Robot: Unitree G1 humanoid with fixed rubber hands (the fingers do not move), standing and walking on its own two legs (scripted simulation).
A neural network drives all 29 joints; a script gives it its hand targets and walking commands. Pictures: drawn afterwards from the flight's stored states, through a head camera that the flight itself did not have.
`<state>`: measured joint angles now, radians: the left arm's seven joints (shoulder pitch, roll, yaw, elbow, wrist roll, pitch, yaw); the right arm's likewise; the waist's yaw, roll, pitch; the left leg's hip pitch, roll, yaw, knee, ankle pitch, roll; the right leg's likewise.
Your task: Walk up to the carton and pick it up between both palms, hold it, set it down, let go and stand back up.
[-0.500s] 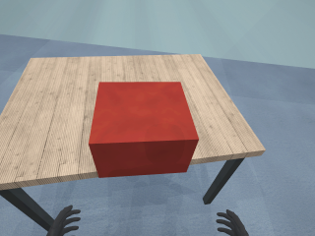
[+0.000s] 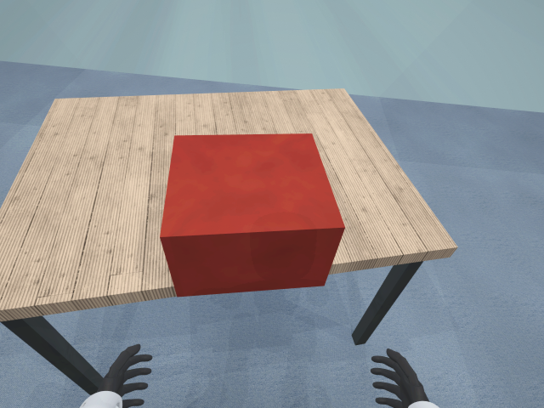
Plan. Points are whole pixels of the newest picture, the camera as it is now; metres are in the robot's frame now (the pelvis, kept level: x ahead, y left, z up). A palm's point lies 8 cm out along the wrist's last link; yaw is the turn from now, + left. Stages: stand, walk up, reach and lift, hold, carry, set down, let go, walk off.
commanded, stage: set down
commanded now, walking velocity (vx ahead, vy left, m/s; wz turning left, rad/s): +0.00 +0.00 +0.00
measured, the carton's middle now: (248, 210) +0.49 +0.06 -0.03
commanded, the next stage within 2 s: let go in 0.92 s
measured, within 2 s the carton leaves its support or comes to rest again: neither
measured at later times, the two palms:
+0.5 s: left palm (130, 398) +0.17 +0.23 -0.11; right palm out of the picture +0.15 -0.19 -0.12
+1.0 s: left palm (141, 371) +0.21 +0.22 -0.12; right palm (397, 390) +0.19 -0.20 -0.13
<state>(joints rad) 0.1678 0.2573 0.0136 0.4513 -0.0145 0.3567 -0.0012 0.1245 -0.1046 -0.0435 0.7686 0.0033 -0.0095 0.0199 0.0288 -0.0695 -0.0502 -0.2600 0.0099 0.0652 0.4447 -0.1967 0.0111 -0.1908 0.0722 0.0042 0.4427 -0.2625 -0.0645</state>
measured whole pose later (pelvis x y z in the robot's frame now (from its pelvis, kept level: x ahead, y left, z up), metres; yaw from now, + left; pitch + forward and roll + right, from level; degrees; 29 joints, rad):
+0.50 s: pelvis -0.02 +0.02 +0.00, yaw +0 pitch +3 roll +0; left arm -0.09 0.13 0.08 0.66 0.08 0.60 0.03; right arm -0.12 -0.10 -0.11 1.00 -0.06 0.11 0.02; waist -0.01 -0.02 0.06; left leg -0.35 0.00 0.08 0.48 -0.19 0.03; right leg -0.28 0.06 0.01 0.47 -0.25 -0.05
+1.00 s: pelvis +0.01 +0.01 +0.00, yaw -1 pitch +9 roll +0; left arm -0.12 0.10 0.17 0.65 0.16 0.62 -0.01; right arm -0.18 -0.14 -0.03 1.01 0.01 0.15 -0.01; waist -0.03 -0.02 0.01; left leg -0.41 0.00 0.08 0.45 -0.20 0.02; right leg -0.34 0.06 0.02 0.44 -0.26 -0.05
